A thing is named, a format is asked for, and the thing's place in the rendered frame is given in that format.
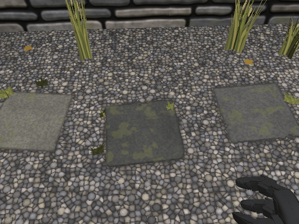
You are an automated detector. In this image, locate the right robot hand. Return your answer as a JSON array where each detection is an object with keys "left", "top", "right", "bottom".
[{"left": 232, "top": 175, "right": 299, "bottom": 224}]

